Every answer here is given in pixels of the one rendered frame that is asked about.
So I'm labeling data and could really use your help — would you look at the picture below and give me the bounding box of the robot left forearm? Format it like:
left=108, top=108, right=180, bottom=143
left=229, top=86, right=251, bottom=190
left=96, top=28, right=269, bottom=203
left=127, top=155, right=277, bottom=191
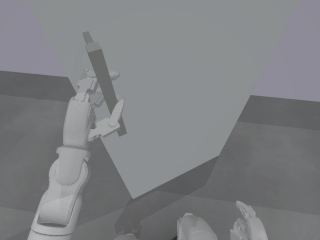
left=27, top=145, right=91, bottom=240

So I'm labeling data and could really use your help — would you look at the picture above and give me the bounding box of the left robot hand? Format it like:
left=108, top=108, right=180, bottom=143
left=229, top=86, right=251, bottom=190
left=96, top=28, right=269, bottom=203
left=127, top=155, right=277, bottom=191
left=63, top=68, right=125, bottom=149

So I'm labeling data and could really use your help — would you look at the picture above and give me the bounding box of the right robot hand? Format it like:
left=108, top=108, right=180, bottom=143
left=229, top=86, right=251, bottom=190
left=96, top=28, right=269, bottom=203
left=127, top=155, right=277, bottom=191
left=230, top=201, right=268, bottom=240

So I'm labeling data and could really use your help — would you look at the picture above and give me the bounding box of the robot right thigh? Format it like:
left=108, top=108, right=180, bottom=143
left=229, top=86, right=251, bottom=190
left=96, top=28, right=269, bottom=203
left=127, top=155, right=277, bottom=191
left=177, top=215, right=218, bottom=240

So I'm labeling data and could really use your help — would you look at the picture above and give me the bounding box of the fridge door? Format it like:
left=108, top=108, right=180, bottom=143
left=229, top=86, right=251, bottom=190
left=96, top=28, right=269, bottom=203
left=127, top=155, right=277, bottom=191
left=27, top=0, right=300, bottom=199

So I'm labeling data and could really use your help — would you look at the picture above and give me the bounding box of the handle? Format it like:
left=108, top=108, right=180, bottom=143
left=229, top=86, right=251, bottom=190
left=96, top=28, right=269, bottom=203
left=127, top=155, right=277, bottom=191
left=82, top=31, right=127, bottom=137

